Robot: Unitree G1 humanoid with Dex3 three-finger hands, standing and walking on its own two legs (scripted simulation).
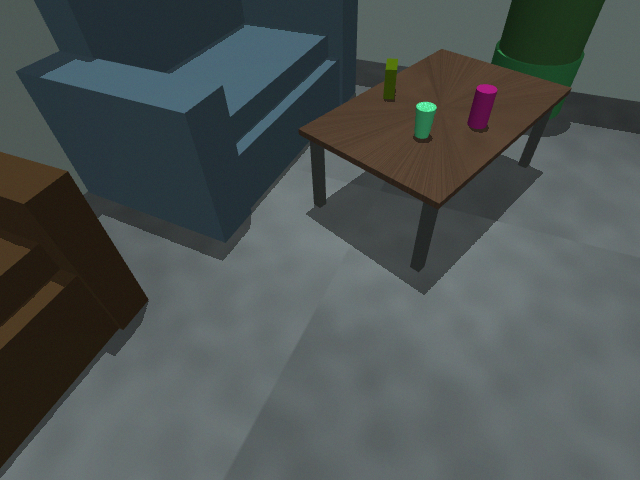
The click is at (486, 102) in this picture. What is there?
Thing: squat round
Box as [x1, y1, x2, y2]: [467, 84, 497, 128]
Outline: 492,85 482,84 477,86 467,122 468,125 471,127 482,128 486,125 497,89
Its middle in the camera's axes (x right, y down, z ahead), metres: +0.62 -0.49 +1.49
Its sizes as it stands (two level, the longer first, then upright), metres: 0.073 0.073 0.144
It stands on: a support 0.40 m high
